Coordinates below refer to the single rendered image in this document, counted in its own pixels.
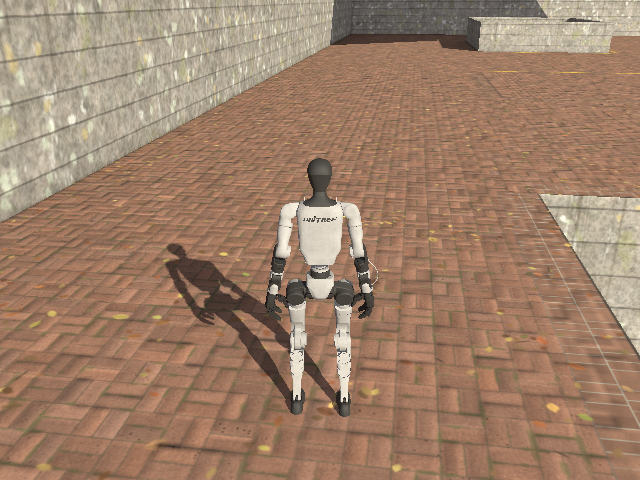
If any left robot shin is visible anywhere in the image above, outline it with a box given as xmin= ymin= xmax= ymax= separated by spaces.
xmin=290 ymin=332 xmax=304 ymax=401

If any robot left hand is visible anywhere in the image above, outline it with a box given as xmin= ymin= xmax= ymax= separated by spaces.
xmin=265 ymin=292 xmax=289 ymax=321

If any robot shin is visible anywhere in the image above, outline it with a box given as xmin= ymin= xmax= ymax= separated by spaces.
xmin=290 ymin=332 xmax=304 ymax=401
xmin=337 ymin=333 xmax=351 ymax=403

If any robot right hand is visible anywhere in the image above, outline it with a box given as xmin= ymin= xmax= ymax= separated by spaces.
xmin=351 ymin=290 xmax=374 ymax=319

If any right robot forearm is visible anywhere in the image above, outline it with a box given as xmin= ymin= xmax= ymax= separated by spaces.
xmin=354 ymin=243 xmax=373 ymax=293

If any robot right upper arm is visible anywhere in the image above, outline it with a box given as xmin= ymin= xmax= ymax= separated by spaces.
xmin=341 ymin=202 xmax=365 ymax=258

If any right robot shin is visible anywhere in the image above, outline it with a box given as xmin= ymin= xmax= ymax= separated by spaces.
xmin=337 ymin=333 xmax=351 ymax=403

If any robot left upper arm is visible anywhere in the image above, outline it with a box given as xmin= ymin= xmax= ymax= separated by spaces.
xmin=275 ymin=202 xmax=299 ymax=259

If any left robot forearm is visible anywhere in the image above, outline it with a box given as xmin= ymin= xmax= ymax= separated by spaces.
xmin=267 ymin=244 xmax=286 ymax=295

